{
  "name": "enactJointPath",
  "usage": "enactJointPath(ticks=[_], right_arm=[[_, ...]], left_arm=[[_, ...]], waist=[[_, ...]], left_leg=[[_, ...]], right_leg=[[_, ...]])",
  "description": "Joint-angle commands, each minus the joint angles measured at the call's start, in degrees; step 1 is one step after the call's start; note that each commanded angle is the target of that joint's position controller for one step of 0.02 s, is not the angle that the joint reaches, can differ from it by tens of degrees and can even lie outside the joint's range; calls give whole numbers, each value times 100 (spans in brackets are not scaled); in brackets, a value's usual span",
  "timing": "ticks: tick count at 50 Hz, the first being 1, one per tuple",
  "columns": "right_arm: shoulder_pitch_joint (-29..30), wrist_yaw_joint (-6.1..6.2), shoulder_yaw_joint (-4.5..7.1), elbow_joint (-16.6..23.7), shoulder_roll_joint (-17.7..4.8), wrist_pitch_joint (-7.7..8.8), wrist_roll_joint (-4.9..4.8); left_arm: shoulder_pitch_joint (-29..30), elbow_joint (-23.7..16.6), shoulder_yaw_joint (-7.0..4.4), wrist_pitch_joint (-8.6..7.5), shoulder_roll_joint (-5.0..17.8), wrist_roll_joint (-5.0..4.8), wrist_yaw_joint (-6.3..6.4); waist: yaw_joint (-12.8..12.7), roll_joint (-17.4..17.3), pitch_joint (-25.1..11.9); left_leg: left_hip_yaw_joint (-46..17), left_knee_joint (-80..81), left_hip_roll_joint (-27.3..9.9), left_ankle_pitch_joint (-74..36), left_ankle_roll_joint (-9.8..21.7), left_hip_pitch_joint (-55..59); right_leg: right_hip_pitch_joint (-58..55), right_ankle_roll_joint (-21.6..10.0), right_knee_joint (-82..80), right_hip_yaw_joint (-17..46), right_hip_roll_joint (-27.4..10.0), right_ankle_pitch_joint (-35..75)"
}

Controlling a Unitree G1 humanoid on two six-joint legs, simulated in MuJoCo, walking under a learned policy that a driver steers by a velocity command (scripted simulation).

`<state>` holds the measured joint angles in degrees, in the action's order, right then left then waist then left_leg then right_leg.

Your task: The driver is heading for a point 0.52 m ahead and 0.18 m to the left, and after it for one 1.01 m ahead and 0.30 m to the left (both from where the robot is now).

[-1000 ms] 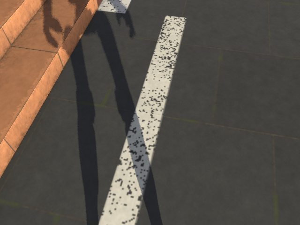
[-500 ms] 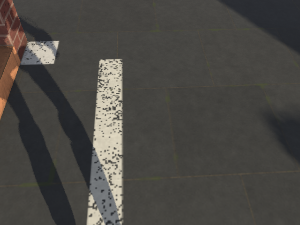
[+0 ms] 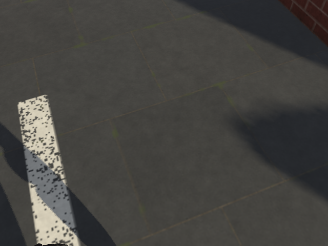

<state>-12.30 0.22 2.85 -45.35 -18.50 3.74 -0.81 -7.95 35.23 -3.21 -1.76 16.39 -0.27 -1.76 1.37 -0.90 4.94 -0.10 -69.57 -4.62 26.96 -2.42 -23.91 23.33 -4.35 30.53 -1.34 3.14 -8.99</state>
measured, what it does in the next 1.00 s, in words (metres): walks ahead: left foot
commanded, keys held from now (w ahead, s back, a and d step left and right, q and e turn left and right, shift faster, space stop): no key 1.00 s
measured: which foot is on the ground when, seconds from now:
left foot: up 0.00-0.30, down 0.32-1.00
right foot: down 0.00-1.00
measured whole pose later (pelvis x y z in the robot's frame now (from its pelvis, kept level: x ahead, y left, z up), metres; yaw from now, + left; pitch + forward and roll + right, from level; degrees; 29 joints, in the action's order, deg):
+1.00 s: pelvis +0.13 +0.04 +0.01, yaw -2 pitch -2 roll +0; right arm -5.7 1.5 2.3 -56.2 -13.8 -0.5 0.3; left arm -11.8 59.8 -1.9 0.6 12.9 0.3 2.0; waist -0.1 -0.4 2.6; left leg 0.5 -28.9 0.0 12.3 0.4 -14.8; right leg 5.7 -0.8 27.4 1.2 1.2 -19.9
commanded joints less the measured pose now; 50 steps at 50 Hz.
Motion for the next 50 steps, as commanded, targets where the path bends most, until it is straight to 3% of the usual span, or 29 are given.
enactJointPath(ticks=[1, 3, 7, 11, 14, 15, 16, 17, 18, 19, 20, 24, 28, 34, 50], right_arm=[[-354, 69, 163, 245, -625, -64, 35], [-490, 112, 132, 180, -451, -168, 81], [-39, 128, 67, 260, -235, -216, 121], [392, 84, 61, 319, -256, -236, 84], [433, 49, 90, 336, -294, -223, 125], [310, 34, 88, 296, -271, -197, 166], [288, 44, 113, 295, -432, -168, 223], [337, 82, 165, 356, -744, -166, 246], [493, 89, 134, 312, -602, -203, 232], [641, 52, 86, 336, -308, -240, 156], [680, 20, 57, 326, -183, -259, 136], [602, -32, 58, 181, -241, -181, 137], [636, 10, 53, 35, -218, -189, 117], [792, 49, 59, -198, -197, -261, 105], [818, 155, 64, -884, -152, -377, 105]], left_arm=[[-168, -221, -200, -113, 705, 72, 56], [-86, -94, -194, -176, 714, 95, 86], [-35, 175, -146, -121, 628, 97, 187], [-169, 469, -107, -38, 615, 138, 194], [-132, 657, -50, 10, 528, 85, 165], [-88, 702, -15, 22, 458, 34, 168], [-306, 766, 28, -1, 339, 67, 173], [-741, 836, 34, -45, 301, 199, 170], [-1128, 979, 42, -33, 206, 179, 204], [-862, 999, 55, 18, 301, 179, 233], [-592, 976, 26, 93, 402, 142, 255], [-404, 1052, -5, 290, 422, 99, 292], [-429, 1277, -27, 278, 393, 65, 316], [-443, 1621, -44, 292, 353, 51, 356], [-524, 2373, 39, 183, 280, 60, 395]], waist=[[44, 389, -1195], [158, 392, -1209], [52, 543, -1148], [-164, 579, -1045], [-109, 596, -932], [25, 521, -928], [-27, 260, -982], [-344, -253, -1137], [-560, -825, -1288], [-394, -780, -1188], [-269, -615, -1038], [-168, -324, -904], [-135, -129, -968], [-143, 67, -799], [-141, 65, -435]], left_leg=[[-218, 106, -254, -531, -57, -621], [-178, 542, -191, -855, -172, -420], [-204, 1894, -164, -1708, -222, -312], [-213, 2908, -57, -2064, -177, 39], [-170, 3628, 70, -1832, 16, 370], [-115, 4246, 124, -2376, 133, 782], [-377, 4570, -100, -3697, 252, 1294], [-753, 4334, -553, -5007, 460, 1818], [-901, 4206, -728, -4721, 873, 1877], [-862, 4275, -574, -3958, 894, 1626], [-732, 4309, -392, -3349, 748, 1433], [-464, 4179, -134, -3289, 529, 1335], [-393, 4061, -83, -3649, 562, 1515], [-316, 4112, 17, -3324, 559, 1527], [-216, 4381, 201, -2547, 458, 1573]], right_leg=[[-1351, -1133, -1170, 1393, -1540, 3690], [-1068, -1172, -1301, 1061, -1461, 4016], [-1112, -947, -1311, 625, -1214, 3692], [-1238, -889, -1267, 756, -1300, 3022], [-1306, -799, -915, 993, -1361, 2472], [-1215, -621, -720, 981, -1227, 2050], [-1082, -331, -538, 941, -960, 1437], [-826, -67, -276, 743, -529, 465], [-726, 151, -362, 542, -305, -480], [-894, 263, -466, 491, -297, -603], [-898, 264, -481, 480, -302, -474], [-1075, 156, -500, 610, -418, 214], [-1213, 189, -462, 613, -456, 705], [-1256, 223, -573, 595, -472, 654], [-1076, 268, -884, 490, -471, -36]])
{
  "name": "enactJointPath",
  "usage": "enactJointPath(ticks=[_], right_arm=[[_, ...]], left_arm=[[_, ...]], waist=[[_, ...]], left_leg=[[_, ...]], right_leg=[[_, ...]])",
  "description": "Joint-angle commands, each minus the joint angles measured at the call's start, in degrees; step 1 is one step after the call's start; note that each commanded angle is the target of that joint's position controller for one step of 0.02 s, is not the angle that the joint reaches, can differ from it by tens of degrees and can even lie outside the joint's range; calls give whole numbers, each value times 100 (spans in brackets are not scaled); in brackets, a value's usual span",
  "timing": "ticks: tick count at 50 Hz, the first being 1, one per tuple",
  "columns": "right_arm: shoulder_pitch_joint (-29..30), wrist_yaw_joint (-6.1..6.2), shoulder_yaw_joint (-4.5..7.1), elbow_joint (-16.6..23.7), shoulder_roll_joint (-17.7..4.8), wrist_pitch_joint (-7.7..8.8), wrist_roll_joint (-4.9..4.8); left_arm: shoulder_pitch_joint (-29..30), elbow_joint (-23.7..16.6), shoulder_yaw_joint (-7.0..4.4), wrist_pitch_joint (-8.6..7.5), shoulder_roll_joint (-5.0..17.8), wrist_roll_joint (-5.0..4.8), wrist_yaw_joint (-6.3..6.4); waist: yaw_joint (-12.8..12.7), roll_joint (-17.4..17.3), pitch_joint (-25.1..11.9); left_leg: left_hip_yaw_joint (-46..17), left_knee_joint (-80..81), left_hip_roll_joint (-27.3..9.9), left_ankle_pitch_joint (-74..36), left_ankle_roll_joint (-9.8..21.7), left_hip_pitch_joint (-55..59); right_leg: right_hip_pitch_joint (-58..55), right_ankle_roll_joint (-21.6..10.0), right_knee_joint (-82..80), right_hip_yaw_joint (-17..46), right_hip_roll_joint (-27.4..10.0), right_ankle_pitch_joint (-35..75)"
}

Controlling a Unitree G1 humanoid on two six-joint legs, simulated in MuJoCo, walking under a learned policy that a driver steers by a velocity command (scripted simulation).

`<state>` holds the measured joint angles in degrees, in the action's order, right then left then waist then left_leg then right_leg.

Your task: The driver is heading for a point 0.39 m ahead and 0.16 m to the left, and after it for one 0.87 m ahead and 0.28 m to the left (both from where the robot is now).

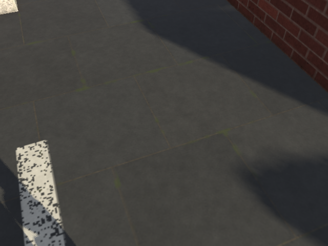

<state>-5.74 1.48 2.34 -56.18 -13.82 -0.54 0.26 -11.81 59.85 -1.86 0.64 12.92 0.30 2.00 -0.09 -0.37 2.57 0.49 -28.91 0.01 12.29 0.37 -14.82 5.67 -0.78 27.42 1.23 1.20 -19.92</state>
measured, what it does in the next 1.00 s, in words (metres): walks ahead: right foot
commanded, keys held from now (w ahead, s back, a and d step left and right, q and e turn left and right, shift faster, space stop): no key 0.16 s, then w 0.58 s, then w+q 0.02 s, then q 0.24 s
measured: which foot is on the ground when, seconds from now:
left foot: down 0.00-0.92, up 0.94-1.00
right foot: down 0.00-0.44, up 0.46-0.88, down 0.90-1.00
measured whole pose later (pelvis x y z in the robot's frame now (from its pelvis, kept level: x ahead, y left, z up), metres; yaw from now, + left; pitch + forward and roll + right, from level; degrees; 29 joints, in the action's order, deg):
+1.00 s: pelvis +0.29 +0.00 -0.01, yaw +6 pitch +1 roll +0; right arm -20.4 1.3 2.3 -57.6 -14.3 2.4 -1.5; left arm 1.8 49.4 -2.2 -4.7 13.6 0.4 -0.4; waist 3.5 -0.6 4.5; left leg -3.7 -65.2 1.0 32.9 -1.3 -16.5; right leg 26.5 -1.9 30.4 -3.8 -1.2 -5.5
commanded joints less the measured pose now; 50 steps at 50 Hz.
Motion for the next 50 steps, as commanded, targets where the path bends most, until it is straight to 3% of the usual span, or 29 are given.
enactJointPath(ticks=[1, 8, 10, 12, 14, 15, 16, 18, 19, 20, 21, 22, 23, 24, 25, 26, 28, 30, 35, 38, 40, 42, 44, 45, 46, 47, 48, 49, 50], right_arm=[[151, 34, 113, 162, -618, 48, -1], [51, 60, 96, -60, -593, 38, -7], [-64, 71, 99, -167, -573, 20, -36], [36, 71, 116, -130, -617, 69, -58], [305, 4, 80, 2, -427, 247, -108], [345, -46, 75, 42, -394, 333, -142], [328, -97, 85, 62, -423, 412, -176], [163, -182, 95, 48, -422, 539, -226], [-134, -208, 110, -66, -392, 574, -240], [-635, -208, 176, -297, -456, 575, -223], [-1284, -199, 273, -505, -640, 562, -189], [-2061, -186, 416, -653, -1151, 578, -156], [-2605, -264, 373, -761, -1259, 622, -115], [-2095, -270, 210, -659, -858, 693, -79], [-1629, -285, 139, -483, -656, 739, -73], [-1359, -309, 104, -375, -620, 755, -59], [-1327, -316, 7, -339, -433, 717, -20], [-1656, -257, -19, -416, -469, 662, -2], [-1854, -83, 7, -377, -738, 571, 10], [-2166, -62, 32, -449, -731, 559, -48], [-2196, -46, 42, -485, -702, 496, -72], [-2092, -24, 95, -449, -813, 421, -69], [-1742, -12, 130, -261, -885, 366, -83], [-1624, -30, 100, -73, -819, 376, -38], [-2068, -60, -42, 86, -277, 413, 101], [-2678, -40, -107, -14, -59, 445, -102], [-2324, -33, 98, 22, -670, 423, -238], [-1814, 9, 151, 202, -737, 356, -303], [-1662, 65, 173, 212, -619, 245, -245]], left_arm=[[-149, -56, -88, -61, 615, 4, 20], [-260, 130, -39, -89, 524, 9, 21], [-428, 214, -56, -78, 557, -35, 33], [-469, 122, -120, -105, 757, -88, 53], [-794, 152, -210, -229, 1010, -149, 44], [-733, 141, -263, -296, 1132, -168, 38], [-678, 110, -257, -358, 1054, -163, 25], [-547, 40, -229, -432, 904, -195, -27], [-394, -5, -225, -424, 904, -220, -55], [-303, -62, -220, -418, 899, -204, -81], [-143, -154, -206, -445, 898, -174, -90], [-31, -336, -113, -500, 544, -162, -90], [-8, -499, -85, -599, 411, -158, -78], [-5, -490, -152, -656, 626, -276, -117], [-1, -462, -155, -694, 631, -329, -169], [14, -438, -173, -713, 604, -305, -176], [118, -442, -258, -675, 675, -216, -188], [238, -482, -256, -606, 512, -168, -220], [1400, -974, -140, -566, 263, -146, -256], [1933, -1170, -99, -584, 312, -173, -328], [2124, -1311, -92, -635, 347, -153, -375], [1846, -1319, -164, -692, 562, -134, -393], [680, -1009, -354, -731, 990, -85, -333], [-89, -848, -451, -731, 1303, -8, -263], [-620, -793, -513, -668, 1760, 155, -188], [-621, -916, -395, -586, 1512, 126, -220], [-148, -1065, -315, -512, 1173, 39, -217], [406, -1165, -239, -472, 915, -29, -177], [758, -1151, -173, -469, 721, -36, -170]], waist=[[5, 12, -183], [10, 28, -107], [-15, 138, -92], [-106, 322, 310], [-259, 833, 625], [-244, 1048, 808], [-200, 1004, 890], [-30, 844, 848], [165, 771, 738], [351, 680, 494], [614, 418, 190], [829, -984, -146], [870, -1794, -547], [536, -965, -172], [355, -604, 113], [230, -350, 206], [155, -385, 237], [177, -442, 169], [353, -354, 398], [481, -369, 552], [405, -366, 654], [146, -543, 336], [-483, -701, -453], [-784, -571, -1090], [-558, 742, -2098], [-445, 1593, -3442], [-406, 953, -2808], [-250, 740, -1772], [-64, 414, -1112]], left_leg=[[-274, 328, -257, -1041, 177, 659], [-280, 393, -227, -819, 174, 620], [-92, 263, -12, 796, 186, 488], [6, -54, 131, 2085, 222, -206], [296, -915, 227, 1510, 161, -945], [211, -1383, 38, 1107, 203, -1255], [74, -1558, -135, 1114, 277, -1479], [101, -1036, -235, 1299, 398, -1377], [279, -365, -133, 1019, 419, -638], [452, -53, 118, 570, 367, 395], [133, 92, 62, 327, 411, 1330], [-1793, 971, -1002, 913, 934, 2274], [-4007, 1843, -2083, 1109, 1610, 2858], [-3919, 1801, -2256, 1307, 1600, 2515], [-3189, 1797, -2031, 1092, 1411, 2137], [-2588, 1877, -1805, 819, 1238, 1896], [-1586, 1977, -1382, -359, 971, 1583], [-1127, 2015, -1223, -1267, 971, 1583], [-607, 2297, -1111, -1613, 985, 1229], [-511, 2385, -1156, -1497, 995, 1204], [-506, 2063, -1198, -2404, 926, 1366], [-559, 1475, -1244, -3552, 759, 1667], [-537, 242, -992, -4737, 474, 1646], [-460, -904, -675, -3887, 228, 871], [-154, -2991, 101, -160, -100, -1001], [-697, -4625, 561, 2973, -212, -1576], [-888, -4976, 150, 2695, -202, -1716], [-509, -4883, -120, 2306, -205, -2050], [-382, -4656, -340, 1992, -270, -1898]], right_leg=[[702, -88, -586, 225, -274, 1019], [782, -78, -655, 176, -255, 811], [880, -217, -764, 188, -215, -634], [1090, -534, -982, 618, -467, -2103], [821, -983, -1607, 1722, -1262, -2770], [739, -1227, -1814, 2269, -1727, -2676], [638, -1319, -1816, 2430, -1904, -2319], [396, -1161, -1541, 2017, -1762, -1412], [660, -983, -1323, 1589, -1516, -1042], [1085, -825, -977, 1192, -1193, -453], [1516, -643, -183, 766, -860, 647], [2520, -208, 1789, -138, -97, 824], [3421, -40, 3414, 42, 304, -1131], [3884, -176, 4270, 517, -81, -1054], [3971, -322, 4430, 520, -362, -485], [3947, -396, 4241, 406, -586, 58], [3597, -362, 3681, 215, -803, 666], [3526, -209, 3309, -4, -797, 891], [3447, 70, 1493, -233, -639, 1857], [3129, 40, 811, -332, -483, 2236], [2956, -33, 421, -280, -357, 2219], [2396, -147, 188, -193, -195, 2125], [875, -366, -54, -275, 59, 2487], [-602, -570, 129, 68, -437, 3745], [-2801, -1207, 740, 1532, -2043, 6010], [-3399, -1939, 181, 3103, -2999, 5881], [-2291, -1717, -226, 2528, -2646, 4820], [-1291, -1455, -469, 1709, -2378, 3939], [-233, -1291, -796, 1127, -2081, 3379]])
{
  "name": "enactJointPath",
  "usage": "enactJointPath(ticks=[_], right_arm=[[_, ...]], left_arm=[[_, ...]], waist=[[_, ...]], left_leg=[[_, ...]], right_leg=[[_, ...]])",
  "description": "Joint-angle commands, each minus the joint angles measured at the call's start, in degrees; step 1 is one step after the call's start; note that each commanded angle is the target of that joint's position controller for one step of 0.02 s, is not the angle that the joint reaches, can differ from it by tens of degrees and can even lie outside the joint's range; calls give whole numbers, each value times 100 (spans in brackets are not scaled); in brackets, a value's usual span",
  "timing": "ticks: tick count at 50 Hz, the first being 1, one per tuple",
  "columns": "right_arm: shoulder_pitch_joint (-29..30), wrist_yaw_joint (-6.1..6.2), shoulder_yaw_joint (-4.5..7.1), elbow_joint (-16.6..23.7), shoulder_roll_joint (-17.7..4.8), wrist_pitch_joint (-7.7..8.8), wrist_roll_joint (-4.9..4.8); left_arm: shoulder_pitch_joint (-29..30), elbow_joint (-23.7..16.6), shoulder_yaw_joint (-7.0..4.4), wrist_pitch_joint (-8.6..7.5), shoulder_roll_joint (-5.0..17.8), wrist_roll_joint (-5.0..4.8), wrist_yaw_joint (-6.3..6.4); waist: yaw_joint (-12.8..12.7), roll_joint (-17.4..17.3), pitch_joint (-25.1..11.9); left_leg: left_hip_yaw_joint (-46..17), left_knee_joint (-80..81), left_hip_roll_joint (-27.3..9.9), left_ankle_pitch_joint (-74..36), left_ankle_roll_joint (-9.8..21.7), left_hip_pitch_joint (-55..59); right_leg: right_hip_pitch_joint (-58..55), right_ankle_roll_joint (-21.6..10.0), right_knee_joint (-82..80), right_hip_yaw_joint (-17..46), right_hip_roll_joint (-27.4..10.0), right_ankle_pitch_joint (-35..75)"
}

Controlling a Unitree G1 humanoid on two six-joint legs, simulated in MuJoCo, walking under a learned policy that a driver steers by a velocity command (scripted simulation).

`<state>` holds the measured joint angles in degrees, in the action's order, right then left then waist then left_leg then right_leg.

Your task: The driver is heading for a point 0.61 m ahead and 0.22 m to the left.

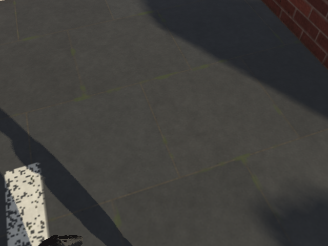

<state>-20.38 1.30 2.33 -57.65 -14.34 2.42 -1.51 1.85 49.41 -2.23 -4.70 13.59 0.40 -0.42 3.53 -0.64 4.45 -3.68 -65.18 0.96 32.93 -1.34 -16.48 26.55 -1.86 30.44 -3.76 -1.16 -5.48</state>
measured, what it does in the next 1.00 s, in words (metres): walks ahead, turning left: left foot, then right foot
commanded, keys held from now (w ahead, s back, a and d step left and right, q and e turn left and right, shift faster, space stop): q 0.76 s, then no key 0.24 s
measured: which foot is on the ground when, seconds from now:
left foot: up 0.00-0.34, down 0.36-0.84, up 0.86-1.00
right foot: down 0.00-0.36, up 0.38-0.82, down 0.84-1.00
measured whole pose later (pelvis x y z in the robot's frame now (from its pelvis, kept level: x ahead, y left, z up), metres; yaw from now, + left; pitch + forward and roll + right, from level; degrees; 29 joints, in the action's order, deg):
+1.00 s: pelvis +0.11 +0.01 +0.02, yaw +31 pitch +1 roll +1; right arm -9.3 2.6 5.2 -40.1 -19.5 -2.3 -0.4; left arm -8.5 50.5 -3.4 -1.0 15.3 0.3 0.9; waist -1.2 -2.7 2.2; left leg -8.9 -61.1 6.1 27.1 -3.3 -27.3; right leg 14.0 -0.9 25.6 1.4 -0.2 -13.0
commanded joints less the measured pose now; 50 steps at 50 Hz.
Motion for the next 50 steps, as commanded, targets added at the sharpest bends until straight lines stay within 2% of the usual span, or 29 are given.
enactJointPath(ticks=[1, 3, 5, 7, 10, 14, 16, 17, 18, 19, 20, 21, 22, 23, 24, 26, 31, 34, 37, 39, 41, 42, 43, 44, 45, 46, 47, 48, 50], right_arm=[[-303, 143, 228, 377, -485, -199, -8], [-448, 186, 253, 506, -301, -397, 19], [-282, 203, 287, 729, -306, -458, 57], [64, 164, 316, 970, -423, -471, 90], [503, 41, 319, 1225, -496, -471, 80], [869, -101, 367, 1496, -625, -520, 74], [762, -166, 390, 1529, -604, -519, 83], [649, -158, 434, 1507, -684, -509, 113], [444, -101, 552, 1490, -1039, -492, 137], [346, 17, 693, 1623, -1747, -490, 152], [232, -34, 641, 1726, -1729, -355, 340], [370, -78, 608, 1746, -1581, -222, 357], [706, -51, 602, 1799, -1501, -144, 251], [980, -18, 548, 1885, -1295, -137, 141], [1149, 19, 501, 1930, -1188, -161, 91], [1074, 66, 456, 1971, -1108, -183, 137], [925, 148, 507, 2016, -1254, -244, 95], [1016, 131, 527, 2083, -1323, -296, 119], [1137, 91, 517, 2149, -1307, -335, 113], [1257, 94, 487, 2200, -1264, -370, 93], [1339, 134, 419, 2237, -1138, -422, 44], [1123, 148, 353, 2232, -921, -432, 99], [673, 125, 275, 2204, -622, -400, 192], [890, 128, 402, 2353, -1051, -327, 181], [906, 136, 512, 2222, -1409, -312, 125], [877, 142, 544, 2111, -1398, -348, 97], [820, 166, 517, 2004, -1239, -414, 110], [803, 167, 467, 1995, -1068, -446, 130], [912, 143, 364, 2026, -799, -438, 95]], left_arm=[[-356, -101, -115, 52, 561, 17, 68], [-98, -67, -147, 46, 620, 159, 55], [-99, -11, -183, 28, 733, 155, 120], [-171, 33, -237, 52, 891, 117, 216], [-128, 6, -283, 170, 1060, 58, 327], [-331, 30, -344, 347, 1244, -66, 328], [-344, 32, -367, 434, 1279, -158, 319], [-559, 103, -358, 472, 1174, -190, 307], [-907, 201, -320, 508, 946, -129, 272], [-836, -32, -239, 493, 626, 133, 204], [-193, -271, -274, 451, 754, 112, 222], [-46, -300, -330, 454, 916, -29, 228], [-193, -239, -350, 458, 924, -101, 255], [-305, -121, -383, 466, 982, -58, 305], [-344, -108, -413, 469, 1035, -14, 332], [-417, -114, -414, 449, 947, -32, 313], [-220, -197, -335, 417, 752, -60, 286], [-233, -213, -329, 399, 804, -78, 237], [-362, -227, -345, 339, 885, -105, 182], [-604, -193, -356, 280, 930, -119, 127], [-1013, -82, -374, 231, 969, -86, 63], [-1106, -91, -435, 239, 1249, 3, 71], [-928, -187, -473, 305, 1594, 68, 129], [-1006, -193, -443, 297, 1528, 206, 100], [-813, -311, -397, 265, 1341, 174, 102], [-556, -339, -355, 262, 1165, 78, 116], [-458, -381, -299, 263, 1016, -10, 123], [-457, -352, -261, 271, 953, -56, 143], [-590, -248, -209, 313, 868, -36, 180]], waist=[[-216, 558, -1031], [-12, 765, -724], [14, 751, -665], [-57, 650, -792], [-128, 607, -885], [-229, 583, -832], [-98, 560, -838], [-81, 429, -856], [-122, -285, -808], [-362, -2033, -775], [-13, -1622, -1089], [-67, -942, -1099], [-271, -702, -1028], [-357, -478, -1045], [-441, -491, -1033], [-474, -540, -1168], [-314, -660, -1079], [-274, -786, -986], [-276, -876, -999], [-366, -929, -1098], [-580, -808, -1155], [-473, -235, -1223], [-60, 1236, -1163], [-283, 1658, -1042], [-295, 1036, -902], [-200, 802, -775], [-193, 743, -705], [-208, 762, -655], [-259, 871, -650]], left_leg=[[33, -774, -614, -304, -108, -1313], [225, -597, -601, -599, -101, -751], [253, -64, -673, -877, -98, -882], [222, 522, -795, -1295, -77, -1012], [374, 1304, -766, -1706, -35, -774], [619, 2118, -610, -1461, 99, -624], [841, 3006, -434, -1749, 282, -224], [840, 3500, -296, -2119, 434, 133], [205, 4184, -540, -3274, 695, 632], [-1807, 4279, -1942, -5520, 1450, 1517], [-2642, 4558, -2332, -5275, 2268, 1315], [-2142, 4608, -2067, -5036, 2124, 1346], [-1714, 4562, -1790, -4765, 1779, 1313], [-1495, 4522, -1626, -4528, 1519, 1266], [-1352, 4531, -1527, -4527, 1437, 1063], [-1272, 4535, -1396, -4676, 1457, 1008], [-1494, 4507, -1270, -3982, 1459, 1120], [-1721, 4514, -1203, -3622, 1476, 745], [-2045, 4374, -1138, -3821, 1436, 685], [-2183, 4168, -1089, -4137, 1340, 807], [-2018, 3822, -784, -3807, 972, 582], [-1671, 3245, -404, -2777, 677, 48], [-778, 2101, 565, -242, 326, -915], [-610, 956, 655, 697, 88, -1534], [-805, 184, 435, 334, 13, -1563], [-796, -62, 407, -74, -61, -1605], [-777, -156, 376, -304, -164, -1588], [-784, -186, 369, -537, -254, -1537], [-486, 456, 286, -777, -347, -1249]], right_leg=[[-1489, -1047, -1345, 1217, -1657, 1319], [-463, -1094, -1779, 703, -1492, 701], [-433, -1248, -1931, 497, -1581, 659], [-757, -1311, -1946, 393, -1709, 647], [-970, -1222, -1949, 106, -1750, 456], [-1531, -1024, -1611, -6, -1896, 292], [-1674, -761, -1143, -147, -1840, 241], [-1591, -499, -728, -287, -1661, -41], [-1179, -64, 275, -671, -1223, -607], [574, 519, 2186, -1086, -355, -2912], [1189, 572, 3332, 50, 137, -3489], [1362, 467, 3751, 448, 45, -3072], [1464, 383, 3711, 587, -45, -2492], [1435, 374, 3592, 674, -140, -2133], [1247, 393, 3532, 690, -136, -1873], [990, 431, 3459, 689, -3, -1538], [759, 597, 1990, 804, 128, -1299], [260, 629, 1435, 806, 221, -1333], [-124, 578, 936, 833, 308, -1477], [-440, 501, 376, 800, 310, -1355], [-1318, 320, -920, 683, 179, -178], [-1958, 61, -1133, 1309, -565, 359], [-2468, -561, -1039, 2437, -1640, 2067], [-2070, -1523, -1271, 3391, -2313, 2113], [-1938, -1552, -1285, 3060, -2096, 1677], [-1878, -1263, -1192, 2502, -1706, 1424], [-1858, -1074, -1162, 2125, -1435, 1237], [-1840, -1061, -1159, 1971, -1337, 1292], [-1859, -1029, -1198, 1552, -1075, 1272]])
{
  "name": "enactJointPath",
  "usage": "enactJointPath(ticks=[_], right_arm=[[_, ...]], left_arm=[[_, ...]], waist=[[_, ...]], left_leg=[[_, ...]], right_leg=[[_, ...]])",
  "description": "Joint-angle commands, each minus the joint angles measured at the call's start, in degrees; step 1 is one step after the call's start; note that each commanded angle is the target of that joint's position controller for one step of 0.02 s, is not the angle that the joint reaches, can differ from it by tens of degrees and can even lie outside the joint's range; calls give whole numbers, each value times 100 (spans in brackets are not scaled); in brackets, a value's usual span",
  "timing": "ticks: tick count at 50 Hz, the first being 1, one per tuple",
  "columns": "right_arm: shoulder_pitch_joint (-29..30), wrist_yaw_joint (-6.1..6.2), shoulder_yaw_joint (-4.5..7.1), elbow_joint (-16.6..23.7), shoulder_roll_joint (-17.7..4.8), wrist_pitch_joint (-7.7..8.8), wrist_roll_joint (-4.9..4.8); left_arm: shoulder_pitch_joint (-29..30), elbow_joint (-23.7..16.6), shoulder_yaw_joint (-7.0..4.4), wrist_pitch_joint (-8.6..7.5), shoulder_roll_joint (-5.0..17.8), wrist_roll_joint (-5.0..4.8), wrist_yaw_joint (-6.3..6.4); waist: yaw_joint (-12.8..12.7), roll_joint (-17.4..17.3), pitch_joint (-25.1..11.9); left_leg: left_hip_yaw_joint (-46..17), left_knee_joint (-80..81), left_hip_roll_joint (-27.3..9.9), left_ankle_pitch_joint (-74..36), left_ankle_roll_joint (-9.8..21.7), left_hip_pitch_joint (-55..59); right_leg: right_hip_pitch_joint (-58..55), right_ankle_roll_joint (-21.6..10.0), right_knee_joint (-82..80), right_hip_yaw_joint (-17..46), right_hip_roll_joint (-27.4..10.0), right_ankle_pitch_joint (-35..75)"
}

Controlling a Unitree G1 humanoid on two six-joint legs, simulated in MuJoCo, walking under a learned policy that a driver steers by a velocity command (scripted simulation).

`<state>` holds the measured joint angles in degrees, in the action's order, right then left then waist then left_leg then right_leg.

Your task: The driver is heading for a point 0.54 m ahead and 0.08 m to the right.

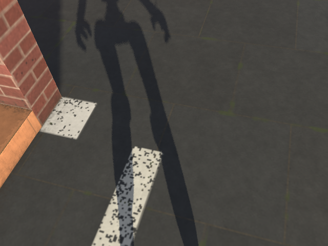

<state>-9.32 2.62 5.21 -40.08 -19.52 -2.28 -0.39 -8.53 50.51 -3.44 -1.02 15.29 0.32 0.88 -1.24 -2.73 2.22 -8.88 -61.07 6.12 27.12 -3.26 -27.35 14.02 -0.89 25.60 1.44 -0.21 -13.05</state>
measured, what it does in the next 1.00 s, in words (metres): steps on the spot: left foot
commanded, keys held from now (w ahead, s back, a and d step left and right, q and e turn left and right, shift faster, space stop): no key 1.00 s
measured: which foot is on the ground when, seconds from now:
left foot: up 0.00-0.16, down 0.18-1.00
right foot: down 0.00-1.00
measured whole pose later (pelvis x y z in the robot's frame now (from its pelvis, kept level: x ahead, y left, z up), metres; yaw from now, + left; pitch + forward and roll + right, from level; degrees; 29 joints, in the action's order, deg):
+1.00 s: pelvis +0.00 +0.03 -0.01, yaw +0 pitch -2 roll +0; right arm -13.1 1.4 1.1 -54.9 -13.6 0.5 0.3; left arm -10.7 63.0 -1.8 0.3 14.0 0.1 2.4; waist -1.0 0.1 2.3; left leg -2.0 -28.5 1.4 16.8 0.7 -10.0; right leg 11.3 2.9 27.8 1.8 -2.4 -15.0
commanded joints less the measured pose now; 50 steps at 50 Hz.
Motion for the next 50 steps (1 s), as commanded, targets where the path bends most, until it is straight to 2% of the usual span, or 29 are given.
enactJointPath(ticks=[1, 3, 5, 7, 8, 9, 10, 11, 12, 13, 16, 27, 37, 50], right_arm=[[-94, 6, 23, 297, -181, 47, -20], [100, -23, -90, 332, 2, 75, 10], [104, -32, -73, 287, -115, 88, -43], [-257, -41, -43, 76, -159, 92, -37], [-289, -41, -24, 36, -261, 88, 3], [-326, -7, 11, 75, -514, 78, 52], [-244, 5, 79, 64, -872, 48, 92], [-102, -84, -28, 58, -421, 79, 136], [-8, -150, -91, 61, -175, 127, 166], [-38, -169, -93, 1, -184, 169, 189], [-154, -176, -119, -132, -207, 294, 145], [-225, -149, -190, -480, -137, 351, 104], [-328, -136, -233, -873, -81, 342, 84], [-497, -97, -295, -1330, -34, 329, 61]], left_arm=[[383, -317, -78, -37, 699, -14, 68], [303, -259, -96, 10, 832, -11, 80], [109, -194, -137, 52, 1026, -29, 61], [148, -163, -101, 62, 990, -113, 31], [-31, -97, -68, 31, 899, -140, 14], [-136, -101, -9, -42, 766, -48, -27], [-335, -113, 27, -133, 596, 61, -95], [-132, -63, 60, -141, 524, 73, -91], [112, -50, 41, -118, 640, 64, -83], [198, -14, 33, -82, 643, 40, -56], [86, 98, 21, 21, 680, 23, 11], [-15, 599, 9, 54, 668, -6, 74], [-154, 911, 22, 74, 657, -22, 134], [-361, 1124, 63, 98, 524, -25, 174]], waist=[[158, 1158, -469], [8, 1304, -527], [-104, 1370, -535], [116, 1240, -479], [118, 1097, -452], [35, 669, -647], [-272, -262, -759], [-143, -399, -809], [-44, -237, -583], [7, -205, -452], [-30, -281, -159], [-3, 156, -159], [5, 198, -149], [28, 240, -44]], left_leg=[[190, 580, -354, -234, -186, -35], [557, 1651, -587, -170, -212, 559], [769, 2427, -563, -349, -193, 981], [909, 3836, -498, -1453, -17, 1672], [750, 4324, -575, -2014, 137, 2088], [221, 4152, -1054, -3057, 326, 2706], [-145, 3719, -1472, -3675, 689, 2719], [-148, 3796, -1472, -2833, 885, 2106], [-49, 3878, -1262, -2209, 796, 1888], [42, 3907, -1134, -1979, 682, 1737], [98, 3917, -1050, -2005, 561, 1468], [205, 3850, -924, -2107, 570, 1502], [366, 3834, -802, -2149, 541, 1520], [500, 3834, -711, -2011, 487, 1463]], right_leg=[[-737, -1111, -688, 938, -1127, 2032], [-705, -1086, -632, 814, -1091, 2098], [-700, -1131, -554, 944, -1186, 2230], [-523, -979, -379, 896, -1104, 2187], [-327, -748, -347, 876, -1022, 1964], [52, -398, -178, 731, -872, 1496], [238, -74, -24, 204, -360, 601], [-260, 173, -95, 19, -255, 120], [-328, 283, -62, -11, -214, 248], [-338, 288, -2, -33, -199, 357], [-338, 233, 5, 18, -237, 545], [-460, 311, -51, 34, -258, 727], [-463, 297, -63, 17, -252, 764], [-392, 269, -89, -24, -205, 704]])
